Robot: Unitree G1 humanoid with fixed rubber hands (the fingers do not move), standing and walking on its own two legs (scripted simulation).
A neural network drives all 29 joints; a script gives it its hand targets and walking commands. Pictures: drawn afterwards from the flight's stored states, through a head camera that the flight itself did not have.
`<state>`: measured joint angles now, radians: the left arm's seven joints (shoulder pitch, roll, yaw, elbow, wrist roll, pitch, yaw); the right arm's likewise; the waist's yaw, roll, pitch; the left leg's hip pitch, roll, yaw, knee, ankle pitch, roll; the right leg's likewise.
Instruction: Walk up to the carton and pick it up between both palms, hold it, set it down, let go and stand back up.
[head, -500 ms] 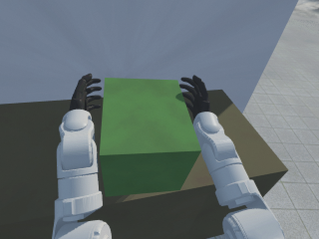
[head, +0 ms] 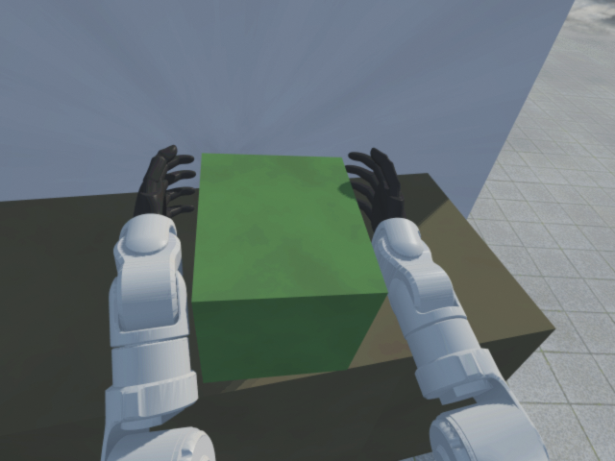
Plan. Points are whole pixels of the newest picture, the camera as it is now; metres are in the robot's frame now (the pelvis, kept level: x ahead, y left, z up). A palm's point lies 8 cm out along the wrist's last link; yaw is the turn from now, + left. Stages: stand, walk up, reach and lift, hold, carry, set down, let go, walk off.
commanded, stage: hold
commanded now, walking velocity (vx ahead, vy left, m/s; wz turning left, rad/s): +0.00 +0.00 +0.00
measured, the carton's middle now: (276, 264) +0.33 +0.01 +0.12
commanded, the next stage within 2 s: none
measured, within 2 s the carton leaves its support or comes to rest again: neither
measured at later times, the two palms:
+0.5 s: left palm (155, 214) +0.35 +0.15 +0.19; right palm (386, 215) +0.35 -0.12 +0.18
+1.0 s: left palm (156, 216) +0.35 +0.15 +0.19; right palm (387, 214) +0.35 -0.13 +0.18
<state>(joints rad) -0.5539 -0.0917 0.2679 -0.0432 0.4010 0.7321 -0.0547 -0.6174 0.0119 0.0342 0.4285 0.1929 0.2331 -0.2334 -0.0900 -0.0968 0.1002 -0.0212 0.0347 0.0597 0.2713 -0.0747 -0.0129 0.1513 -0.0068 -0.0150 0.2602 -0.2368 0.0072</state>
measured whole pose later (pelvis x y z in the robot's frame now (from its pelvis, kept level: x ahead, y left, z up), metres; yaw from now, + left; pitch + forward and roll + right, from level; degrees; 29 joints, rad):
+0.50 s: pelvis +0.00 +0.00 +0.00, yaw +0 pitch -10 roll +0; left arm -0.58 -0.09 0.27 -0.02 0.40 0.73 -0.06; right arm -0.63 0.01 0.02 0.44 0.18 0.22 -0.23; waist -0.08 -0.10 0.10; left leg -0.03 0.04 0.06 0.27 -0.06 -0.01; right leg 0.13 -0.01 -0.01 0.27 -0.23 0.01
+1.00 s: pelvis +0.00 +0.00 +0.00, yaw +0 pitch -10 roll +0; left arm -0.53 -0.09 0.26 -0.08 0.39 0.73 -0.05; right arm -0.60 0.00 0.05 0.39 0.21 0.22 -0.24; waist -0.09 -0.09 0.11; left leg -0.02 0.04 0.06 0.28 -0.08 -0.01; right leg 0.16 0.00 -0.01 0.26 -0.24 0.01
